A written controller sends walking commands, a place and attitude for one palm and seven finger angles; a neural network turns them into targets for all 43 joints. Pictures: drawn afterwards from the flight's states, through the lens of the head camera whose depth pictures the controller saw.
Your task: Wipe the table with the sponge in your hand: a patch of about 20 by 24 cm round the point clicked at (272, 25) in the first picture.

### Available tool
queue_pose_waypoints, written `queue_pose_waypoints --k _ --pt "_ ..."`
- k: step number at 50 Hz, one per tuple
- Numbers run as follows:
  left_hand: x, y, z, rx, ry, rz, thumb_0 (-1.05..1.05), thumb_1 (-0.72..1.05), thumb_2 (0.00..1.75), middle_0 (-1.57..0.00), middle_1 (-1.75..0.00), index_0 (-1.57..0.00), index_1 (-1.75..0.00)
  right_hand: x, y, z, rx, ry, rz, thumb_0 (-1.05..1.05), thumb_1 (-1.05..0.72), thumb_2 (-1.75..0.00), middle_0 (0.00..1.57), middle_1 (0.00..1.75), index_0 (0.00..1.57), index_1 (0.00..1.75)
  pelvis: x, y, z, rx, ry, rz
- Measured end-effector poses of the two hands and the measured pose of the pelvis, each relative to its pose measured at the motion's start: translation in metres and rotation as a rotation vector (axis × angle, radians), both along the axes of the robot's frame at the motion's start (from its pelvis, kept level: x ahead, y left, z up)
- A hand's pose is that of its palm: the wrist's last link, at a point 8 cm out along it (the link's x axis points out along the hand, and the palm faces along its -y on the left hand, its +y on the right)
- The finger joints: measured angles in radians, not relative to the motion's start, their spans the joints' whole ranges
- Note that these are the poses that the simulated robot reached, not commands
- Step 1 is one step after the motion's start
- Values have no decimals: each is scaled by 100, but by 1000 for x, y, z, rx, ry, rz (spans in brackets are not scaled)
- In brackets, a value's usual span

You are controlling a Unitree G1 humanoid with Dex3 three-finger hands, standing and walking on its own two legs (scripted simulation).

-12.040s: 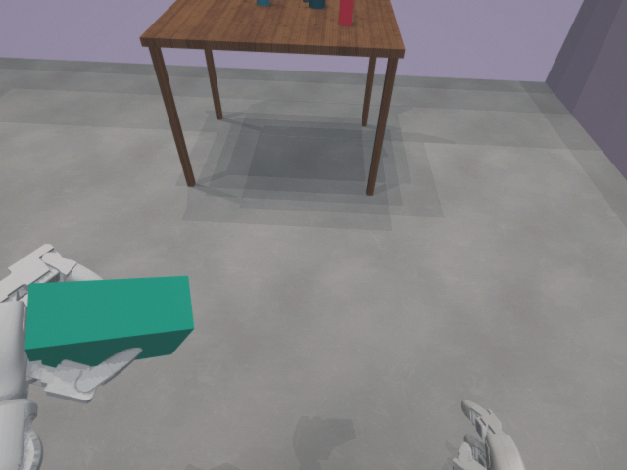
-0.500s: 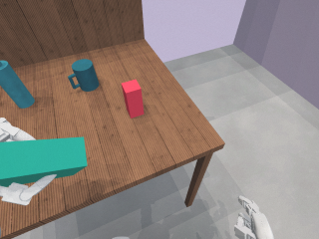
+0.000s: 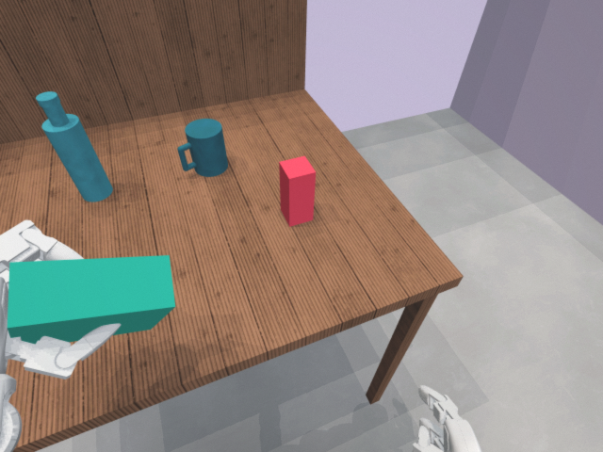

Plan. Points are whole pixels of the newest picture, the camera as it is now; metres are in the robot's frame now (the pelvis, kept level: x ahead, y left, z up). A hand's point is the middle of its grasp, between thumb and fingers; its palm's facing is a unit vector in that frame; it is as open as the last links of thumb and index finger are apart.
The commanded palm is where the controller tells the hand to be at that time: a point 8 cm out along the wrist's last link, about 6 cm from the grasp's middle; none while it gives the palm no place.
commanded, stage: come to a stop and stand still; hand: left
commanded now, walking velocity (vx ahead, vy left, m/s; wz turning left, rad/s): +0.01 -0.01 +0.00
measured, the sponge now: (117, 299) +0.23 +0.21 +0.15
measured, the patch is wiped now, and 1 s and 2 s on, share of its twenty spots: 0.00 0.00 0.00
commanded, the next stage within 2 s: look again from close up in 0.86 s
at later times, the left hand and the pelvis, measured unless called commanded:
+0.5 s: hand (50, 281) +0.25 +0.28 +0.16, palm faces +0.27 -0.86 -0.42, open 9.3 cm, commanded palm +0.18 +0.31 +0.18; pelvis +0.01 +0.04 +0.01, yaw -3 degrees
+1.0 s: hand (25, 273) +0.25 +0.30 +0.17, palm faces +0.33 -0.86 -0.38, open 9.3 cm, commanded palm +0.19 +0.33 +0.18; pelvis +0.02 +0.06 +0.01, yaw -2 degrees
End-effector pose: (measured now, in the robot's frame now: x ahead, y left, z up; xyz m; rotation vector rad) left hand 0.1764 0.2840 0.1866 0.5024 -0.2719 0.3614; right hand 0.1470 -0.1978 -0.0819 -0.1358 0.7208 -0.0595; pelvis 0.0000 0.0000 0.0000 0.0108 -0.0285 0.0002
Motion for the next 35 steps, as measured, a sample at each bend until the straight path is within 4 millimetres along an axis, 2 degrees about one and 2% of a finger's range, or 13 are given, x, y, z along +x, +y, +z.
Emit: queue_pose_waypoints --k 6,8,10,12,16,19,23,28,35 --pt "0 -6 -8 -55 52 -31 -1 -43 103 -82 -136 -82 -137 0 -17 6 -44 -6 -27 1 -91 -90 21 30 21 30 0 3 3 -35 6 -28" --pt "11 7 4 40 8 -48 -1 -44 103 -82 -136 -82 -136 -1 -24 9 -92 -3 -17 1 -91 -90 21 30 20 30 -4 2 3 -40 6 -24" --pt "23 26 11 35 -58 -20 -1 -43 103 -82 -136 -82 -136 -2 -29 12 -112 5 -15 1 -91 -90 21 30 20 30 -7 3 3 -32 4 -29" --pt "31 35 13 -2 -90 -1 -1 -43 103 -82 -136 -82 -137 -3 -33 18 -121 -11 -29 1 -91 -90 21 30 20 30 -9 8 3 -28 0 -43" --pt "33 20 5 -33 -70 -99 -1 -43 103 -82 -137 -82 -137 -4 -34 31 -132 -61 -80 1 -91 -90 20 30 20 30 -4 22 5 -25 4 -66" --pt "31 11 -6 -29 -17 -186 -1 -43 104 -82 -137 -82 -137 -3 -27 36 -149 -66 -98 1 -91 -90 20 30 20 30 1 29 6 -25 13 -69" --pt "32 26 -15 -7 18 -182 -1 -43 104 -82 -137 -82 -137 1 -10 35 -158 -35 -78 1 -91 -90 20 30 20 30 7 36 7 -27 22 -55" --pt "37 50 -7 1 -34 -105 -1 -43 104 -82 -137 -82 -137 16 17 28 -136 -11 -12 1 -91 -90 20 30 20 30 14 44 6 -31 26 -40" --pt "41 52 -4 -33 -68 -106 -1 -43 104 -82 -137 -82 -137 43 47 30 -90 -46 40 1 -91 -90 21 30 20 30 22 54 7 -38 31 -38"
